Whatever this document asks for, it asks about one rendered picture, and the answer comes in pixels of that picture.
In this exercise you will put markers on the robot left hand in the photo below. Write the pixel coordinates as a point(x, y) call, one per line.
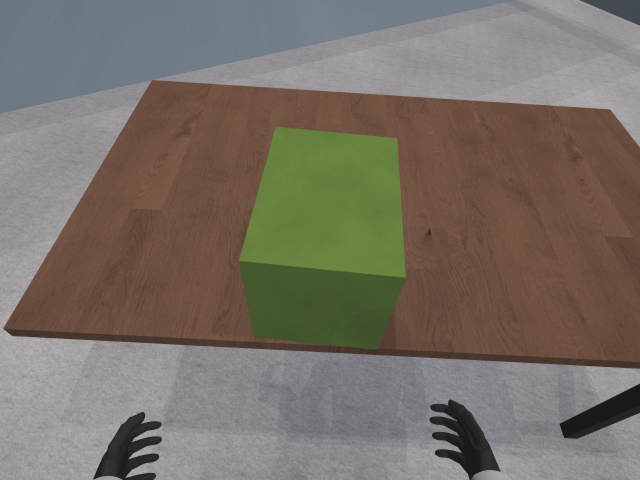
point(116, 462)

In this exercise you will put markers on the carton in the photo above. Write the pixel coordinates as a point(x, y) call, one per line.
point(323, 258)

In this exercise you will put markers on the robot right hand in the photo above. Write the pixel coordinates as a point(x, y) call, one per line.
point(476, 453)

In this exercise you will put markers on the table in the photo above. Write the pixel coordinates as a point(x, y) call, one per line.
point(521, 229)

